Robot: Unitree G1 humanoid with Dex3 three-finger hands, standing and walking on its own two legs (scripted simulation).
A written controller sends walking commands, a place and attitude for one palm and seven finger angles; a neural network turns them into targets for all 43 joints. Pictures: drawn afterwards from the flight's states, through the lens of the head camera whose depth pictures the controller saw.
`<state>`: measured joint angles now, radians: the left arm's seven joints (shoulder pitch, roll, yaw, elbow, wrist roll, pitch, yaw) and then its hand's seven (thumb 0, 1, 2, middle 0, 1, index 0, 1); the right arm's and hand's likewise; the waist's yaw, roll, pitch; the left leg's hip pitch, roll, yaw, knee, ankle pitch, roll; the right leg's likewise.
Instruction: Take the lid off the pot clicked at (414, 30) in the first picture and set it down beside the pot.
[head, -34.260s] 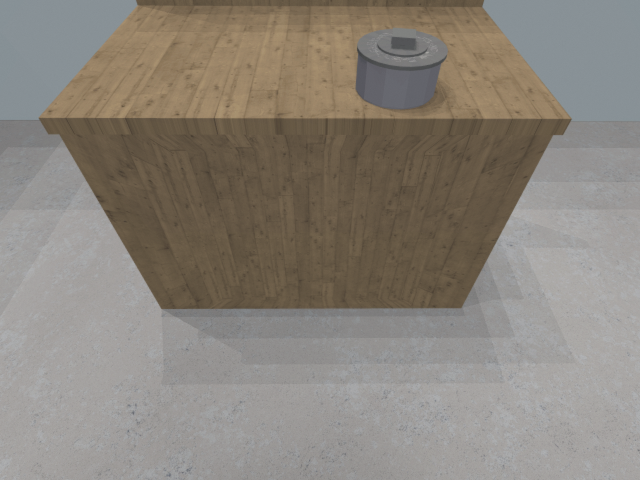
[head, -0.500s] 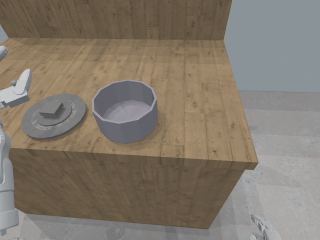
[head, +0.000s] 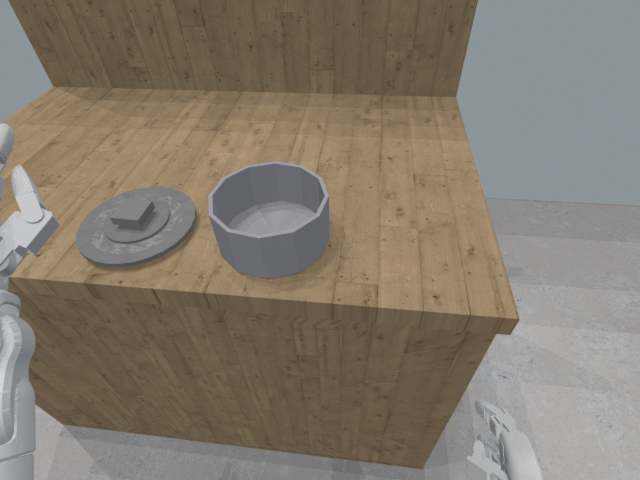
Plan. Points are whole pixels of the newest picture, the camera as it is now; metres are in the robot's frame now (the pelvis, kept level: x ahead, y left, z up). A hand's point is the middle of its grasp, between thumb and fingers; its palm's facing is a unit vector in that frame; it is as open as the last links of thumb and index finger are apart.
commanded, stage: draw the hand back to the body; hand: left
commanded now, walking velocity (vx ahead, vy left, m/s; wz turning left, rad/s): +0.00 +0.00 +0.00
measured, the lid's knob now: (133, 212) +0.47 +0.37 +0.07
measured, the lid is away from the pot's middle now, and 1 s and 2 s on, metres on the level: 0.23 0.23 0.23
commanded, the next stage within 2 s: step back with the hand held close in 0.66 s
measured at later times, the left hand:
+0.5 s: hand (0, 295) +0.18 +0.26 +0.25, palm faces +0.48 -0.83 -0.28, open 7.4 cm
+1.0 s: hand (21, 290) +0.19 +0.27 +0.24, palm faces +0.42 -0.82 -0.39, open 7.4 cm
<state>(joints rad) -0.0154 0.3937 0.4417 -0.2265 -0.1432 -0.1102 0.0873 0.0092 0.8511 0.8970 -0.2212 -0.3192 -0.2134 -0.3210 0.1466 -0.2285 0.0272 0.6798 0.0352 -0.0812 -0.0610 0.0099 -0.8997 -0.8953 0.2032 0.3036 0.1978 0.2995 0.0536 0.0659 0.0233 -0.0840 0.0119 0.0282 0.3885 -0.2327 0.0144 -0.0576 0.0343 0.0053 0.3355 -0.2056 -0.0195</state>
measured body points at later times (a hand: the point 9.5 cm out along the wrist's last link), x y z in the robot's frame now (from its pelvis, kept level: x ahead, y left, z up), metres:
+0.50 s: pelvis -0.01 +0.02 +0.00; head -0.04 +0.01 +0.45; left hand +0.15 +0.31 +0.26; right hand +0.19 -0.19 -0.08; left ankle -0.01 +0.11 -0.75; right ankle -0.01 -0.11 -0.75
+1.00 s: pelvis -0.02 +0.03 +0.00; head +0.00 +0.04 +0.45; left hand +0.16 +0.31 +0.26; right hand +0.17 -0.20 -0.07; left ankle -0.01 +0.11 -0.75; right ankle -0.01 -0.11 -0.75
